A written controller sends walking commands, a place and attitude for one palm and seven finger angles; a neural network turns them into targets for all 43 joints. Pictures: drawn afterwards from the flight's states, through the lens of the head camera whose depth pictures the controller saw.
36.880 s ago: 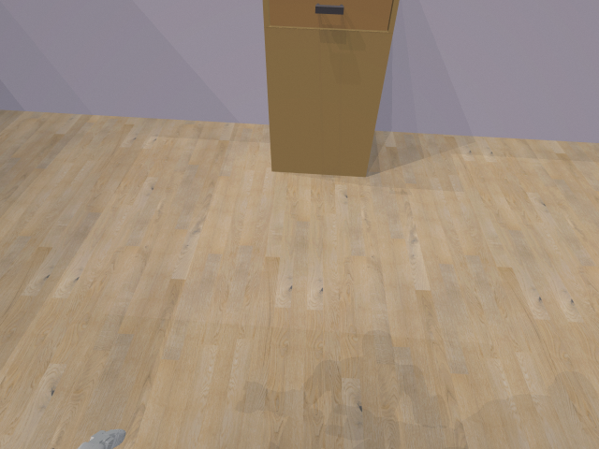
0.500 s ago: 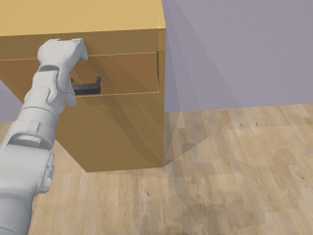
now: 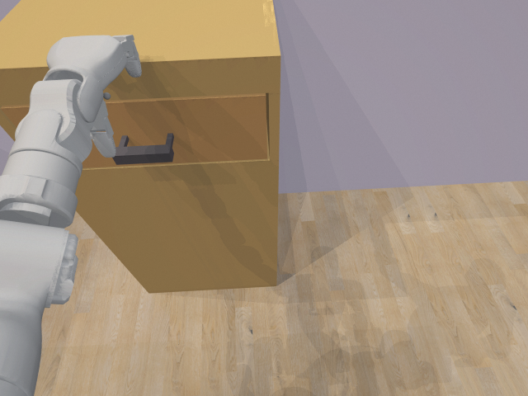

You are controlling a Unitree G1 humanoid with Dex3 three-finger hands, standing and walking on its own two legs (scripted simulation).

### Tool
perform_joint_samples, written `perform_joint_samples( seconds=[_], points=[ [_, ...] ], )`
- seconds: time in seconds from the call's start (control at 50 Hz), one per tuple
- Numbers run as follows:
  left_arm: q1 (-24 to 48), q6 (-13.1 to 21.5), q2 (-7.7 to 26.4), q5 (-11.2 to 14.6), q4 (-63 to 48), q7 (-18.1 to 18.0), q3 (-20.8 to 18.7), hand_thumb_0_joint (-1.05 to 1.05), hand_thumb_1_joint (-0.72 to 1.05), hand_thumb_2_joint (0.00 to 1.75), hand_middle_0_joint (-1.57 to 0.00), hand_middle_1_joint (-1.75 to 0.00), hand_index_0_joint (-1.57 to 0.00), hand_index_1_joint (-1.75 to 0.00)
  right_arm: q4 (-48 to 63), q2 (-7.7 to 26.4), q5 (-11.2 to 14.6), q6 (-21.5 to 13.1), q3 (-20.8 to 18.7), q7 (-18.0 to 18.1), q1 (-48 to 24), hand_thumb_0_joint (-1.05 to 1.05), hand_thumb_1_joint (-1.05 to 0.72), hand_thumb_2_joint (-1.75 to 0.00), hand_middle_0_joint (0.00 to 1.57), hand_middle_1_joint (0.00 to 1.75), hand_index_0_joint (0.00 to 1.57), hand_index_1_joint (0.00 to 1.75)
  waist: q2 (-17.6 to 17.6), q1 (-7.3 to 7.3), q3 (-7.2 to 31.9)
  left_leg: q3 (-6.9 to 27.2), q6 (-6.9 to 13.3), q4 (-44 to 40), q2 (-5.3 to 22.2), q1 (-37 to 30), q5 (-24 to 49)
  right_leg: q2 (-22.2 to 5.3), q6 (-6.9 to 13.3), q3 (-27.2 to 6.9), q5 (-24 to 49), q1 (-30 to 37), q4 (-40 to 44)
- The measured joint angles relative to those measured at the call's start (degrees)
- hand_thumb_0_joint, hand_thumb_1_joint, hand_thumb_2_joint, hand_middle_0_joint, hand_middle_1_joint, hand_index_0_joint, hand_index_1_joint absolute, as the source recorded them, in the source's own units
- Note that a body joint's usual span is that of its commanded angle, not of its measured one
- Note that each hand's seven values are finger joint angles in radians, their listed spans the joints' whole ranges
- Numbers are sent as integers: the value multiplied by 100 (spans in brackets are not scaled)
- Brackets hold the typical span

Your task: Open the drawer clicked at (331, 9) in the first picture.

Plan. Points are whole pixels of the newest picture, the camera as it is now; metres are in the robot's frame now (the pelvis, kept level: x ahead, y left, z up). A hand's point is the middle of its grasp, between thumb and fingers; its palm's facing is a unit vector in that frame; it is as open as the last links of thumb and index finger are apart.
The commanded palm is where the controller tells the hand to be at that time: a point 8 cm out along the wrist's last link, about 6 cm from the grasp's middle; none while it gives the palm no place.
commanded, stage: draw the hand back to the body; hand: left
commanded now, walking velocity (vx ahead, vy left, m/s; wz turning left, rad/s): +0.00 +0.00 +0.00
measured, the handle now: (145, 146) +0.55 +0.21 +0.05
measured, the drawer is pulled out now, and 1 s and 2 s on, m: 0.00 0.00 0.00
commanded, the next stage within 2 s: step back with the hand held close in 1.68 s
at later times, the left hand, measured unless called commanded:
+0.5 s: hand (65, 149) +0.41 +0.25 +0.18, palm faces +0.09 -0.02 -1.00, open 13.8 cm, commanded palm +0.36 +0.25 +0.25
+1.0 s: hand (7, 200) +0.28 +0.22 +0.25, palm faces +0.38 -0.89 -0.23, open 12.7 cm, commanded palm +0.22 +0.26 +0.24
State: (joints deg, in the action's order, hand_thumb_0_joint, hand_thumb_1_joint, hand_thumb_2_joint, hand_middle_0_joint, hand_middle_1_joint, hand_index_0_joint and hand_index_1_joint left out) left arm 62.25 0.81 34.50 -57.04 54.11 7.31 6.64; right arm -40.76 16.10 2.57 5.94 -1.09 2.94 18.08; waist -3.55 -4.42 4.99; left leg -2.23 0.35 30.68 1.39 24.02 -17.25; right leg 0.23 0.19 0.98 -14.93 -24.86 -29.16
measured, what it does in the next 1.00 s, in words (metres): stands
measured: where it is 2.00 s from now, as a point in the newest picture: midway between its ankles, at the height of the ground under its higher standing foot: outside the picture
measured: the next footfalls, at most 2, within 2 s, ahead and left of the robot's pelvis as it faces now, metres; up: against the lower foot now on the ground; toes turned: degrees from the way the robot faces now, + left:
none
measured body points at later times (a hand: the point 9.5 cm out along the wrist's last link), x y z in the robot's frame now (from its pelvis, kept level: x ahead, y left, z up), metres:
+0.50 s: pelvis +0.00 +0.01 +0.01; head +0.02 -0.02 +0.45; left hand +0.40 +0.25 +0.23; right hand +0.15 -0.24 -0.11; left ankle -0.03 +0.11 -0.73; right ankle -0.01 -0.12 -0.73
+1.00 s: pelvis +0.00 -0.01 +0.01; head -0.02 -0.02 +0.46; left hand +0.25 +0.27 +0.26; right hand +0.19 -0.20 -0.07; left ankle -0.03 +0.11 -0.73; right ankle -0.01 -0.12 -0.73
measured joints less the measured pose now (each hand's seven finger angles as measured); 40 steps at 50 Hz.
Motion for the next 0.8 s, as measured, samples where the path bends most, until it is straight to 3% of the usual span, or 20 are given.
perform_joint_samples(
  seconds=[0.16,0.36,0.52,0.62,0.7,0.74,0.78,0.8],
  points=[
    [-150,51,-12,-12,-184,40,-123,0,-49,30,-33,-122,-35,-122,34,-42,-29,29,0,-35,32,1,-90,-90,20,30,20,30,4,38,24,-50,18,-74,-8,-14,42,-5,-12,-50,52,-10,61],
    [-1992,64,-118,270,-1998,11,-435,0,-49,30,-32,-121,-33,-120,296,-42,37,165,1,-116,-152,1,-90,-90,20,30,20,30,-67,274,9,-165,52,-249,-26,-541,3,-13,-49,-165,15,448,168],
    [-3033,-449,-102,496,-3507,-50,-318,0,-49,30,-32,-120,-33,-120,430,-2,71,59,32,-205,-746,1,-90,-90,20,30,20,30,-77,630,-96,-15,54,-337,-98,-874,54,-88,-61,-17,8,853,267],
    [-3426,-768,-83,602,-4128,189,-139,0,-49,30,-32,-120,-32,-120,539,22,70,39,125,-181,-1185,1,-90,-90,20,30,20,30,-108,809,-134,103,55,-410,-150,-1036,124,-140,-62,101,31,1066,342],
    [-3839,-791,-58,706,-4550,448,-129,0,-50,30,-32,-120,-32,-120,644,-38,45,36,241,-144,-1455,1,-90,-90,20,30,20,30,-118,878,-182,159,48,-480,-165,-1159,180,-154,-56,158,63,1207,406],
    [-4012,-587,-333,2588,-4764,288,-460,0,-49,30,-32,-120,-33,-120,837,-108,58,-93,257,-83,-1443,1,-90,-90,20,30,20,30,-127,917,-373,204,47,-480,-156,-1304,186,-142,-43,203,80,1391,456],
    [-4352,-291,-712,3973,-5204,-26,-802,-1,-48,31,-32,-119,-33,-119,940,-231,17,-299,371,-38,-1448,1,-90,-90,20,30,20,30,-74,911,-556,198,32,-488,-129,-1452,175,-116,-26,197,87,1537,479],
    [-4581,-173,-899,4495,-5491,-166,-970,-1,-46,31,-32,-118,-33,-118,963,-310,-17,-382,441,-23,-1443,1,-90,-90,20,30,20,30,-33,884,-607,180,19,-511,-109,-1521,173,-94,-17,180,96,1597,504]
  ],
)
